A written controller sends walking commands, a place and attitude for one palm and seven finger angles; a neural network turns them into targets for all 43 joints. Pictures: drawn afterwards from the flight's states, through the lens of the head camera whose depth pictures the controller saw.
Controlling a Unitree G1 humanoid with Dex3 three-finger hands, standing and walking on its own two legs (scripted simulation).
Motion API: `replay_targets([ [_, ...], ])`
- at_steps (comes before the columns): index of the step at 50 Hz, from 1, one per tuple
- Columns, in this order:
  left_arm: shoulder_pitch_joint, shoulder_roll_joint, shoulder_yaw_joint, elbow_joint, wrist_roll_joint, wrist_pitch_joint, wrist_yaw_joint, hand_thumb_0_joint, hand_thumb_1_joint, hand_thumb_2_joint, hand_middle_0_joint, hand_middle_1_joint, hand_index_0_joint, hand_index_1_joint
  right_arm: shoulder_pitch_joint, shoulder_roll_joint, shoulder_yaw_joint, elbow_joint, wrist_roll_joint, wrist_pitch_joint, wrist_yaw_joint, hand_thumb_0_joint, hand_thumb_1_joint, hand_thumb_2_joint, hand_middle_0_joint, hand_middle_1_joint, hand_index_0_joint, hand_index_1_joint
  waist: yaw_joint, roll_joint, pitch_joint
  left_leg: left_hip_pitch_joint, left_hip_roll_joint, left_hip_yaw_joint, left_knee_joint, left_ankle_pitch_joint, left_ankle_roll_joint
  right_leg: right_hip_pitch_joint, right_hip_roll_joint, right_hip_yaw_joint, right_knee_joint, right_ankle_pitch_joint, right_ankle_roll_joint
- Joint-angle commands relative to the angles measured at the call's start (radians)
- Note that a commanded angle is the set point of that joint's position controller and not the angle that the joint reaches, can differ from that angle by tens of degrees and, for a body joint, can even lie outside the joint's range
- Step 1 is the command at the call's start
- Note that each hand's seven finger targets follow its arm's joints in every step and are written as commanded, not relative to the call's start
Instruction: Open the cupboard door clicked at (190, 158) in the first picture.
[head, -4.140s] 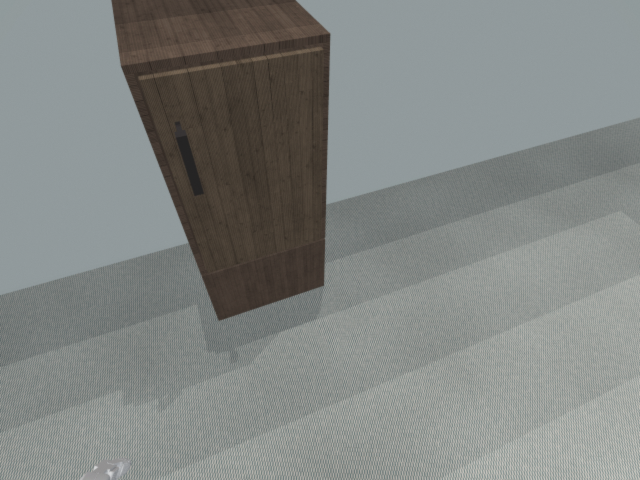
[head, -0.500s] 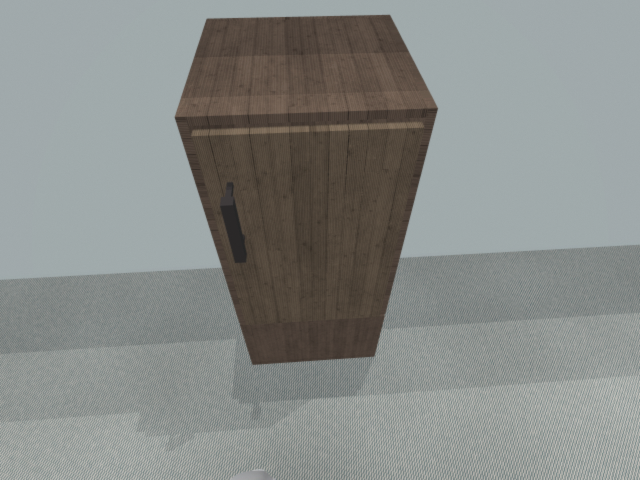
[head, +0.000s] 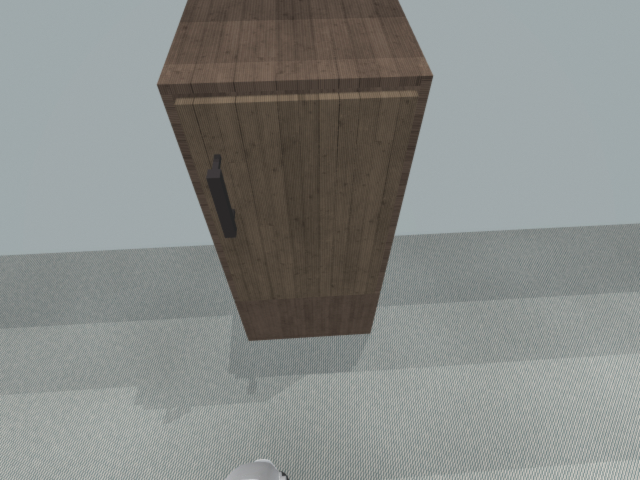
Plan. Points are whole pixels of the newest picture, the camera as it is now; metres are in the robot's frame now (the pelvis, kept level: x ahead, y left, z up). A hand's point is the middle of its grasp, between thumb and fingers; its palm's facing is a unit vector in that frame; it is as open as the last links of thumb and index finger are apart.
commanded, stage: come to a stop and stand still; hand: left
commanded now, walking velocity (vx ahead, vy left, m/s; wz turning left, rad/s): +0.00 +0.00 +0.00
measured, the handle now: (224, 197) +0.55 +0.22 -0.02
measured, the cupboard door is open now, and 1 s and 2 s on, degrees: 0 0 0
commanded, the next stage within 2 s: look again from close up in 1.04 s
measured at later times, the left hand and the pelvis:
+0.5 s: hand out of the picture -0.14 +0.16 -0.16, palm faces +0.09 -0.97 -0.23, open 7.4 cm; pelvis -0.12 -0.03 +0.01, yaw +2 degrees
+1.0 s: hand out of the picture -0.19 +0.13 -0.16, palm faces +0.08 -0.99 -0.15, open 7.4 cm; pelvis -0.18 -0.02 +0.01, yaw +2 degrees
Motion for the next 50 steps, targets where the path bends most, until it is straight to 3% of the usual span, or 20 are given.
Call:
replay_targets([
  [1, 0.086, 0.135, 0.004, -0.075, 0.029, -0.053, 0.012, 0.0, 0.9, 0.9, -0.2, -0.3, -0.2, -0.3, 0.04, -0.046, -0.03, -0.125, -0.011, -0.012, 0.02, 0.0, -0.9, -0.9, 0.2, 0.3, 0.2, 0.3, -0.015, -0.135, -0.127, -0.076, -0.046, -0.069, 0.36, -0.288, -0.015, 0.064, -0.239, 0.206, -0.205, 0.617, -0.169],
  [2, 0.053, 0.169, 0.008, -0.102, 0.036, -0.048, 0.007, 0.0, 0.9, 0.9, -0.2, -0.3, -0.2, -0.3, 0.056, -0.036, -0.034, -0.144, -0.005, -0.012, 0.025, 0.0, -0.9, -0.9, 0.2, 0.3, 0.2, 0.3, -0.037, -0.032, -0.113, -0.036, -0.073, -0.033, 0.328, -0.282, -0.018, 0.008, -0.209, 0.132, -0.181, 0.55, -0.166],
  [4, -0.018, 0.152, 0.018, -0.125, 0.022, -0.046, 0.01, 0.0, 0.9, 0.9, -0.2, -0.3, -0.2, -0.3, 0.076, -0.062, -0.031, -0.144, -0.005, -0.002, 0.027, 0.0, -0.9, -0.9, 0.2, 0.3, 0.2, 0.3, -0.052, -0.264, -0.088, -0.037, -0.041, -0.054, 0.338, -0.221, -0.003, -0.056, -0.18, 0.154, -0.183, 0.399, -0.157],
  [6, -0.059, 0.134, 0.012, -0.143, 0.019, -0.032, 0.009, 0.0, 0.9, 0.9, -0.2, -0.3, -0.2, -0.3, 0.153, -0.071, -0.031, -0.127, -0.005, -0.012, 0.02, 0.0, -0.9, -0.9, 0.2, 0.3, 0.2, 0.3, -0.084, -0.246, -0.035, 0.138, -0.027, -0.041, 0.128, -0.142, 0.002, -0.215, -0.158, 0.095, -0.167, 0.123, -0.134],
  [7, -0.048, 0.111, 0.008, -0.15, 0.018, -0.017, 0.006, 0.0, 0.9, 0.9, -0.2, -0.3, -0.2, -0.3, 0.207, -0.089, -0.028, -0.108, -0.008, -0.021, 0.021, 0.0, -0.9, -0.9, 0.2, 0.3, 0.2, 0.3, -0.089, -0.111, -0.008, 0.202, -0.005, -0.098, 0.008, -0.125, 0.017, -0.294, -0.091, 0.064, -0.11, -0.085, -0.097],
  [8, -0.014, 0.06, -0.001, -0.157, 0.012, -0.001, 0.004, 0.0, 0.9, 0.9, -0.2, -0.3, -0.2, -0.3, 0.241, -0.146, -0.032, -0.109, -0.019, -0.031, 0.023, 0.0, -0.9, -0.9, 0.2, 0.3, 0.2, 0.3, -0.081, 0.178, 0.043, 0.125, 0.121, -0.325, -0.164, -0.206, 0.081, -0.325, 0.028, -0.019, 0.043, -0.263, -0.046],
  [9, 0.034, 0.043, -0.005, -0.149, -0.001, 0.003, 0.003, 0.0, 0.9, 0.9, -0.2, -0.3, -0.2, -0.3, 0.224, -0.176, -0.032, -0.114, -0.029, -0.034, 0.017, 0.0, -0.9, -0.9, 0.2, 0.3, 0.2, 0.3, -0.054, 0.317, 0.055, 0.006, 0.229, -0.535, -0.357, -0.383, 0.157, -0.263, 0.095, -0.045, 0.198, -0.285, -0.024],
  [10, 0.05, 0.067, -0.001, -0.128, 0.005, 0.008, 0.001, 0.0, 0.9, 0.9, -0.2, -0.3, -0.2, -0.3, 0.175, -0.166, -0.027, -0.113, -0.025, -0.034, 0.012, 0.0, -0.9, -0.9, 0.2, 0.3, 0.2, 0.3, -0.034, 0.303, 0.064, -0.124, 0.217, -0.553, -0.448, -0.613, 0.169, -0.163, 0.071, -0.001, 0.308, -0.226, -0.043],
  [15, 0.206, 0.024, -0.002, -0.057, 0.007, 0.016, -0.025, 0.0, 0.9, 0.9, -0.2, -0.3, -0.2, -0.3, 0.062, -0.156, -0.015, -0.134, -0.026, -0.032, 0.013, 0.0, -0.9, -0.9, 0.2, 0.3, 0.2, 0.3, 0.048, 0.146, -0.064, -0.225, 0.157, -0.343, -0.443, -0.501, 0.146, 0.034, 0.064, -0.083, 0.341, -0.157, -0.049],
  [19, 0.33, -0.005, -0.001, -0.004, 0.003, 0.011, -0.032, 0.0, 0.9, 0.9, -0.2, -0.3, -0.2, -0.3, 0.141, -0.15, -0.03, -0.097, -0.028, -0.007, 0.008, 0.0, -0.9, -0.9, 0.2, 0.3, 0.2, 0.3, 0.041, 0.027, -0.038, -0.14, 0.083, -0.241, -0.361, -0.459, 0.07, 0.145, 0.09, -0.115, -0.174, -0.204, -0.082],
  [20, 0.35, 0.026, 0.002, -0.005, 0.013, 0.01, -0.025, 0.0, 0.9, 0.9, -0.2, -0.3, -0.2, -0.3, 0.158, -0.101, -0.028, -0.094, -0.016, 0.005, 0.01, 0.0, -0.9, -0.9, 0.2, 0.3, 0.2, 0.3, 0.043, -0.129, 0.009, -0.201, -0.011, -0.14, -0.164, -0.391, 0.021, 0.121, -0.012, 0.072, -0.379, -0.33, -0.128],
  [21, 0.272, 0.099, 0.01, -0.036, 0.024, 0.008, -0.014, 0.0, 0.9, 0.9, -0.2, -0.3, -0.2, -0.3, 0.165, -0.033, -0.027, -0.11, -0.007, 0.024, 0.008, 0.0, -0.9, -0.9, 0.2, 0.3, 0.2, 0.3, 0.01, -0.358, 0.066, -0.187, -0.114, -0.035, 0.186, -0.245, -0.035, -0.114, -0.263, 0.406, -0.596, -0.58, -0.219],
  [23, -0.026, 0.073, 0.006, -0.117, 0.013, -0.013, 0.002, 0.0, 0.9, 0.9, -0.2, -0.3, -0.2, -0.3, 0.235, -0.084, -0.045, -0.076, -0.02, 0.04, 0.013, 0.0, -0.9, -0.9, 0.2, 0.3, 0.2, 0.3, -0.112, -0.162, 0.051, -0.07, -0.071, -0.144, 0.522, -0.125, -0.012, -0.36, -0.251, 0.301, -0.591, -0.367, -0.207],
  [25, -0.05, 0.055, -0.003, -0.122, 0.003, -0.04, 0.001, 0.0, 0.9, 0.9, -0.2, -0.3, -0.2, -0.3, 0.309, -0.061, -0.034, -0.029, -0.015, 0.024, 0.023, 0.0, -0.9, -0.9, 0.2, 0.3, 0.2, 0.3, -0.124, -0.129, 0.021, -0.028, -0.051, -0.105, 0.55, -0.076, -0.013, -0.293, -0.164, 0.171, -0.511, -0.201, -0.166],
  [29, 0.125, 0.081, 0.004, -0.047, 0.019, -0.033, -0.006, 0.0, 0.9, 0.9, -0.2, -0.3, -0.2, -0.3, 0.231, -0.018, -0.015, -0.037, -0.004, -0.003, 0.019, 0.0, -0.9, -0.9, 0.2, 0.3, 0.2, 0.3, -0.018, -0.112, 0.001, 0.018, -0.063, -0.029, 0.155, -0.236, -0.006, -0.082, -0.146, 0.153, -0.444, -0.177, -0.167],
  [32, 0.179, 0.082, 0.005, -0.001, 0.012, -0.017, -0.011, 0.0, 0.9, 0.9, -0.2, -0.3, -0.2, -0.3, 0.313, 0.005, 0.004, 0.01, -0.007, -0.022, 0.006, 0.0, -0.9, -0.9, 0.2, 0.3, 0.2, 0.3, -0.025, -0.093, -0.025, 0.219, -0.084, -0.016, -0.186, -0.166, 0.019, -0.109, -0.087, 0.147, -0.365, -0.248, -0.11],
  [35, 0.207, -0.011, -0.013, 0.014, -0.006, -0.018, -0.018, 0.0, 0.9, 0.9, -0.2, -0.3, -0.2, -0.3, 0.322, -0.078, -0.002, 0.021, -0.018, -0.042, -0.011, 0.0, -0.9, -0.9, 0.2, 0.3, 0.2, 0.3, -0.003, 0.126, -0.036, 0.181, 0.144, -0.279, -0.362, -0.261, 0.094, -0.116, 0.028, 0.002, -0.16, -0.079, -0.036],
  [37, 0.164, -0.01, -0.017, 0.035, 0.006, -0.021, -0.022, 0.0, 0.9, 0.9, -0.2, -0.3, -0.2, -0.3, 0.249, -0.063, 0.007, 0.033, -0.013, -0.049, -0.015, 0.0, -0.9, -0.9, 0.2, 0.3, 0.2, 0.3, 0.012, 0.181, 0.009, 0.025, 0.151, -0.308, -0.417, -0.326, 0.11, -0.014, 0.023, -0.044, -0.132, 0.013, -0.032],
  [42, 0.208, -0.015, -0.025, 0.089, 0.004, -0.034, -0.029, 0.0, 0.9, 0.9, -0.2, -0.3, -0.2, -0.3, 0.263, -0.034, 0.024, 0.06, -0.01, -0.051, -0.015, 0.0, -0.9, -0.9, 0.2, 0.3, 0.2, 0.3, 0.018, -0.015, 0.046, -0.047, 0.051, -0.191, -0.314, -0.332, 0.067, 0.09, -0.016, 0.056, -0.273, -0.008, -0.048],
  [50, 0.156, -0.001, -0.013, 0.084, 0.0, -0.036, -0.017, 0.0, 0.9, 0.9, -0.2, -0.3, -0.2, -0.3, 0.368, 0.007, 0.034, 0.107, -0.017, -0.032, -0.008, 0.0, -0.9, -0.9, 0.2, 0.3, 0.2, 0.3, -0.029, -0.058, 0.065, 0.041, -0.003, -0.133, -0.205, -0.293, 0.051, -0.095, -0.052, 0.12, -0.377, -0.271, -0.068],
])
